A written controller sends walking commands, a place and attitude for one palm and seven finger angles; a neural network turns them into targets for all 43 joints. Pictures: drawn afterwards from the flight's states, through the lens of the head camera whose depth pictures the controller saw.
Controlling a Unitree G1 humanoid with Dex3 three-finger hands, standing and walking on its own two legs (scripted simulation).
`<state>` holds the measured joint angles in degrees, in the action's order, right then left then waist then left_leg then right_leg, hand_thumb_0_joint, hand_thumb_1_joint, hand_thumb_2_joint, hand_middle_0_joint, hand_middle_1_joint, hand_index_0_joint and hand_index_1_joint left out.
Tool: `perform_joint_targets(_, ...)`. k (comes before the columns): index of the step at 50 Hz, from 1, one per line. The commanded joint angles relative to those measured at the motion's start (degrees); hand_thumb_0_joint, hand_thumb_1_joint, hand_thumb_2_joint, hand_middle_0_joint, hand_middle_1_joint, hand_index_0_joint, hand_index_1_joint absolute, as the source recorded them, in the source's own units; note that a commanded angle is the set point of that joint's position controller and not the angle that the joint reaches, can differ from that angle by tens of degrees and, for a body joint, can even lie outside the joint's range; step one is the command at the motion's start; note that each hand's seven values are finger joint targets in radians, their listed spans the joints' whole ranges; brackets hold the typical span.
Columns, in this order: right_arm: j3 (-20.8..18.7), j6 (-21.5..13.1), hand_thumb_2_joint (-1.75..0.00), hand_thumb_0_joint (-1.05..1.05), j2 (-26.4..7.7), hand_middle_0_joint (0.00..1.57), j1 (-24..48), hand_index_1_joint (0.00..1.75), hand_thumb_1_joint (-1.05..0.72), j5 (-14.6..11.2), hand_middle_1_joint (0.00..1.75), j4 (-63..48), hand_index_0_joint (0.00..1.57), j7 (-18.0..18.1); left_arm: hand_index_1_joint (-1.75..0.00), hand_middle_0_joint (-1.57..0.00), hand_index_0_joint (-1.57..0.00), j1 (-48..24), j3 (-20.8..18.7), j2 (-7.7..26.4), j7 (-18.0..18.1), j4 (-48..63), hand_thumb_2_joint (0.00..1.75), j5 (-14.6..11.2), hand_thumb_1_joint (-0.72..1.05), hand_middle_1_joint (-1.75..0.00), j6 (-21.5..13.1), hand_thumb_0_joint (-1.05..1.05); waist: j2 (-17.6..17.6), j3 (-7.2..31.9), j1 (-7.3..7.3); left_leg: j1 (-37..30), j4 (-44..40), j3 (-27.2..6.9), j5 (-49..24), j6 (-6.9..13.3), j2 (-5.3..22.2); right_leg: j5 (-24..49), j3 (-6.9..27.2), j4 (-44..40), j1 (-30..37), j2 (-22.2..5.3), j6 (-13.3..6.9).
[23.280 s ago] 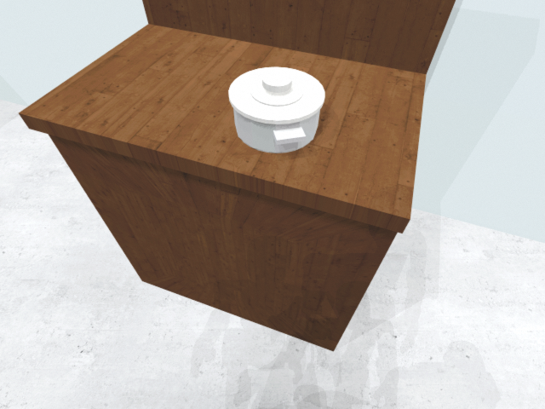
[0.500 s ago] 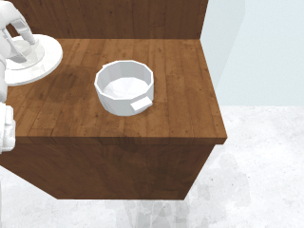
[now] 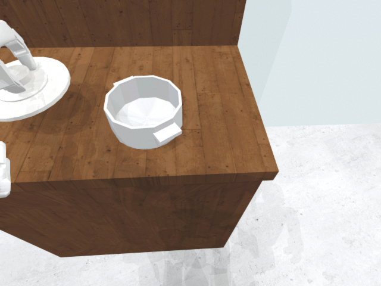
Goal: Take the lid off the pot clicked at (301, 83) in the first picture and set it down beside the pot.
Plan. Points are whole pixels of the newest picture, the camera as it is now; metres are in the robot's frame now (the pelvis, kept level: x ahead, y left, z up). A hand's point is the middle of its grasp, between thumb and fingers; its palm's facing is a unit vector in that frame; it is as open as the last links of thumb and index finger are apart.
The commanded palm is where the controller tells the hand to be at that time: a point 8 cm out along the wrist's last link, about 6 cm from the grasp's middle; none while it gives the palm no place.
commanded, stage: lower the lid onto the table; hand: left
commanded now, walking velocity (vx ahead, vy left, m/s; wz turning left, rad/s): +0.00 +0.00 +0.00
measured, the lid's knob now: (15, 76) +0.49 +0.31 +0.18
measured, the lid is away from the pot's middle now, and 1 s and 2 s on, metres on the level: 0.23 0.23 0.24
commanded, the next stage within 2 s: open the fingers wide in 1.44 s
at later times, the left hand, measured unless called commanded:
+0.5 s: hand (10, 94) +0.44 +0.30 +0.18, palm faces -0.38 -0.19 -0.90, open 8.4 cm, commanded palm +0.46 +0.30 +0.24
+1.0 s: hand (27, 101) +0.46 +0.30 +0.15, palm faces -0.41 -0.19 -0.89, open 8.4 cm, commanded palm +0.46 +0.30 +0.21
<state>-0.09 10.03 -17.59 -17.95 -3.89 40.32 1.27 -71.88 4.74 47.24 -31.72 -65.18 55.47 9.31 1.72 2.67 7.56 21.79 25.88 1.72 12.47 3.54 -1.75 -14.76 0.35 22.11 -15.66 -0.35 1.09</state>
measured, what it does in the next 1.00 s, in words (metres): stands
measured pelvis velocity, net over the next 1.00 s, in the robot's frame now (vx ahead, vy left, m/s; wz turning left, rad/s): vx -0.01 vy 0.01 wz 0.00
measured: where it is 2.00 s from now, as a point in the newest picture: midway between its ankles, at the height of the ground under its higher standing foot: outside the picture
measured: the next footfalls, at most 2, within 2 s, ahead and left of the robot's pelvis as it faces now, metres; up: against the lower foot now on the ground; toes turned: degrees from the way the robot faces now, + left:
none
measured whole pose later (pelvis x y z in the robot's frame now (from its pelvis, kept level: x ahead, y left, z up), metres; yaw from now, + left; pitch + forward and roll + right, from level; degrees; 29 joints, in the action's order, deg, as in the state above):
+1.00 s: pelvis -0.01 +0.01 -0.01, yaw +0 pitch +10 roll -2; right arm -0.6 11.4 -17.4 -19.1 -4.2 40.7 2.4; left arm -66.3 5.1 45.2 -28.6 -67.0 54.9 3.1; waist 1.8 3.3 8.3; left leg 26.7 30.9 1.5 14.0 3.8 -1.4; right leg -15.9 0.2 26.2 -20.0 0.1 1.3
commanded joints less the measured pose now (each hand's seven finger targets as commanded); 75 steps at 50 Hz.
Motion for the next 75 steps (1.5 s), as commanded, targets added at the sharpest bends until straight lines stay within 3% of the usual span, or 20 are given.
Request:
perform_joint_targets(1, -3.6, -1.6, -0.90, 0.00, -10.2, 0.20, -2.2, 0.30, -0.90, 0.2, 0.30, -5.6, 0.20, 0.4, -1.08, -0.80, -0.79, -27.9, -2.9, 16.6, 2.7, 14.2, 1.00, 0.4, 0.56, -1.08, -0.6, 0.00, 6.8, 24.6, -1.20, -23.0, 3.9, -2.6, -35.3, 1.0, -0.2, 22.1, -1.9, -0.1, -0.8, 3.8, -3.1)
perform_joint_targets(4, -3.4, -0.8, -0.90, 0.00, -10.1, 0.20, -1.8, 0.30, -0.90, -0.1, 0.30, -5.6, 0.20, 0.5, -1.08, -0.80, -0.79, -27.7, -2.1, 15.6, 2.6, 13.7, 1.00, 0.0, 0.56, -1.08, -0.5, 0.00, 5.0, 22.7, -0.62, -21.2, 3.2, -2.7, -29.9, 1.3, -0.4, 19.3, -2.0, -0.3, -1.4, 3.8, -2.8)
perform_joint_targets(8, -3.7, -0.9, -0.90, 0.00, -9.8, 0.20, -1.4, 0.30, -0.90, 0.0, 0.30, -5.6, 0.20, 0.7, -1.08, -0.80, -0.79, -32.0, -0.1, 13.1, 2.7, 17.6, 1.00, -0.1, 0.56, -1.08, -0.7, 0.00, 8.5, 24.0, 0.12, -24.8, 3.8, -3.5, -30.5, 1.1, -0.2, 17.3, -2.1, -0.7, -4.2, 4.2, -3.1)
perform_joint_targets(16, -3.4, -0.8, -0.90, 0.00, -9.9, 0.20, -1.8, 0.30, -0.90, 0.0, 0.30, -4.5, 0.20, 1.1, -1.08, -0.80, -0.79, -28.6, 0.6, 11.0, 3.0, 12.8, 1.00, -0.9, 0.56, -1.08, -1.8, 0.00, 4.8, 22.0, -0.08, -21.2, 2.8, -3.5, -24.9, 0.6, -0.6, 15.3, -2.9, -0.4, -4.2, 4.2, -3.5)
perform_joint_targets(22, -3.0, -0.6, -0.90, 0.00, -10.0, 0.20, -1.5, 0.30, -0.90, 0.0, 0.30, -3.9, 0.20, 1.6, -1.08, -0.80, -0.79, -31.6, -0.3, 13.6, 3.9, 12.0, 1.00, -0.2, 0.56, -1.08, -2.8, 0.00, 3.9, 22.1, 0.05, -19.1, 1.8, -3.4, -18.0, 0.7, -0.8, 13.1, -2.6, -0.5, -3.7, 4.1, -3.4)
perform_joint_targets(24, -3.0, -0.7, -0.90, 0.00, -9.9, 0.20, -1.4, 0.30, -0.90, -0.1, 0.30, -3.7, 0.20, 1.7, -1.08, -0.80, -0.79, -34.2, 1.5, 11.4, 4.0, 12.8, 1.00, -0.6, 0.56, -1.08, -3.1, 0.00, 5.2, 22.2, 0.26, -19.9, 1.6, -3.8, -17.5, 0.7, -0.8, 12.3, -2.7, -0.6, -4.6, 4.1, -3.6)
perform_joint_targets(30, -2.8, -1.1, -0.90, 0.00, -10.2, 0.20, -2.4, 0.30, -0.90, -0.1, 0.30, -3.0, 0.20, 2.3, -1.08, -0.80, -0.79, -30.5, 0.2, 13.2, 4.7, 7.1, 1.00, -0.1, 0.56, -1.08, -4.1, 0.00, 3.2, 20.8, 0.28, -16.4, 1.7, -2.8, -13.7, 0.9, -1.2, 12.2, -2.5, -0.3, -4.1, 4.1, -3.5)
perform_joint_targets(34, -3.4, -1.4, -0.90, 0.00, -10.2, 0.20, -3.1, 0.30, -0.90, 0.1, 0.30, -3.1, 0.20, 2.2, -1.08, -0.80, -0.79, -34.5, 0.9, 12.3, 5.2, 11.8, 1.00, 0.0, 0.56, -1.08, -5.0, 0.00, 7.8, 25.2, 0.31, -21.6, 3.4, -3.8, -21.1, 0.5, -0.6, 13.5, -2.5, 0.3, -6.0, 4.5, -3.6)
perform_joint_targets(42, -3.7, -0.6, -0.90, 0.00, -10.5, 0.20, -4.2, 0.30, -0.90, -0.1, 0.30, -3.2, 0.20, 1.8, -1.08, -0.80, -0.79, -25.1, -2.0, 13.8, 5.3, 7.7, 1.00, -0.3, 0.56, -1.08, -5.8, 0.00, 3.8, 23.9, -0.20, -18.5, 4.9, -2.9, -24.1, 0.7, -0.8, 16.6, -2.4, 1.9, -5.3, 4.6, -3.2)
perform_joint_targets(47, -3.9, 0.0, -0.90, 0.00, -10.3, 0.20, -4.0, 0.30, -0.90, 0.0, 0.30, -4.4, 0.20, 1.7, -1.08, -0.80, -0.79, -27.2, -3.4, 16.2, 5.9, 13.1, 1.00, 0.0, 0.56, -1.08, -6.6, 0.00, 7.4, 26.9, -0.40, -21.0, 6.2, -3.4, -28.1, 0.7, -0.4, 17.5, -2.1, 2.6, -5.8, 4.5, -3.2)
perform_joint_targets(50, -3.8, 0.3, -0.90, 0.00, -10.3, 0.20, -4.0, 0.30, -0.90, -0.2, 0.30, -4.5, 0.20, 2.0, -1.08, -0.80, -0.79, -24.7, -4.2, 16.7, 5.9, 10.8, 1.00, -0.4, 0.56, -1.08, -6.8, 0.00, 5.6, 24.7, -0.14, -19.2, 6.3, -3.3, -26.0, 1.0, -0.5, 16.8, -2.2, 2.4, -6.3, 4.5, -3.0)
perform_joint_targets(53, -3.7, 0.5, -0.90, 0.00, -10.3, 0.20, -4.1, 0.30, -0.90, -0.4, 0.30, -4.0, 0.20, 2.1, -1.08, -0.80, -0.79, -23.7, -1.3, 13.2, 5.7, 7.7, 1.00, -0.9, 0.56, -1.08, -6.6, 0.00, 4.8, 21.1, 0.50, -17.3, 6.2, -3.1, -22.6, 0.9, -0.4, 14.7, -2.6, 2.5, -8.6, 4.6, -3.1)
perform_joint_targets(57, -3.8, 0.4, -0.90, 0.00, -10.2, 0.20, -4.4, 0.30, -0.90, -0.2, 0.30, -4.1, 0.20, 2.2, -1.08, -0.80, -0.79, -27.6, -1.5, 14.1, 6.0, 12.5, 1.00, -0.6, 0.56, -1.08, -7.3, 0.00, 7.5, 25.9, 0.52, -21.2, 7.0, -3.8, -25.3, 0.7, -0.1, 15.0, -2.5, 2.9, -9.1, 4.8, -3.2)
perform_joint_targets(60, -3.6, 0.4, -0.90, 0.00, -10.2, 0.20, -4.2, 0.30, -0.90, -0.6, 0.30, -3.7, 0.20, 2.6, -1.08, -0.80, -0.79, -26.2, -1.3, 13.7, 5.9, 9.7, 1.00, -1.1, 0.56, -1.08, -7.5, 0.00, 4.4, 24.4, 0.81, -17.8, 6.5, -3.2, -21.1, 1.1, -0.4, 14.9, -2.4, 2.9, -8.0, 4.6, -3.1)
perform_joint_targets(62, -3.7, 0.3, -0.90, 0.00, -10.1, 0.20, -4.3, 0.30, -0.90, -0.5, 0.30, -3.3, 0.20, 2.6, -1.08, -0.80, -0.79, -25.7, 0.5, 11.1, 6.0, 8.6, 1.00, -1.4, 0.56, -1.08, -7.5, 0.00, 5.4, 23.7, 1.09, -18.7, 7.1, -3.4, -21.7, 0.8, -0.3, 14.0, -2.6, 3.1, -10.2, 4.7, -3.1)
perform_joint_targets(65, -3.5, 0.2, -0.90, 0.00, -10.4, 0.20, -4.5, 0.30, -0.90, -0.5, 0.30, -2.7, 0.20, 2.9, -1.08, -0.80, -0.79, -26.9, 0.5, 11.8, 6.2, 7.2, 1.00, -1.3, 0.56, -1.08, -7.6, 0.00, 4.9, 21.8, 1.42, -16.7, 6.4, -3.3, -16.7, 0.9, -0.4, 12.1, -2.7, 2.8, -10.8, 4.7, -3.3)
perform_joint_targets(68, -3.4, 0.0, -0.90, 0.00, -10.2, 0.20, -4.4, 0.30, -0.90, -0.4, 0.30, -2.7, 0.20, 3.0, -1.08, -0.80, -0.79, -28.2, 1.3, 11.0, 6.5, 8.7, 1.00, -1.1, 0.56, -1.08, -8.3, 0.00, 7.8, 24.2, 1.28, -18.7, 7.4, -3.7, -20.3, 0.6, -0.3, 12.8, -2.7, 3.5, -11.7, 4.8, -3.4)
perform_joint_targets(70, -3.4, -0.1, -0.90, 0.00, -10.2, 0.20, -5.1, 0.30, -0.90, -0.5, 0.30, -2.1, 0.20, 3.1, -1.08, -0.80, -0.79, -25.1, 1.3, 10.0, 6.4, 4.5, 1.00, -1.1, 0.56, -1.08, -8.1, 0.00, 4.5, 21.5, 1.45, -16.4, 7.3, -3.5, -17.6, 0.7, -0.2, 11.8, -3.0, 3.6, -12.4, 4.9, -3.3)
perform_joint_targets(73, -3.4, 0.0, -0.90, 0.00, -10.5, 0.20, -5.1, 0.30, -0.90, -0.6, 0.30, -2.4, 0.20, 3.1, -1.08, -0.80, -0.79, -23.6, -1.1, 13.2, 6.8, 5.0, 1.00, -0.8, 0.56, -1.08, -8.8, 0.00, 4.5, 23.8, 0.73, -15.1, 8.0, -3.1, -19.1, 0.7, -0.5, 13.7, -2.7, 4.8, -10.5, 4.8, -3.3)
perform_joint_targets(75, -3.5, 0.3, -0.90, 0.00, -10.2, 0.20, -5.1, 0.30, -0.90, -0.7, 0.30, -2.4, 0.20, 3.0, -1.08, -0.80, -0.79, -23.1, 1.5, 9.6, 6.7, 4.1, 1.00, -1.0, 0.56, -1.08, -8.5, 0.00, 4.6, 22.5, 1.17, -14.8, 8.0, -3.2, -17.9, 0.6, -0.4, 12.4, -2.9, 4.8, -12.1, 4.8, -3.4)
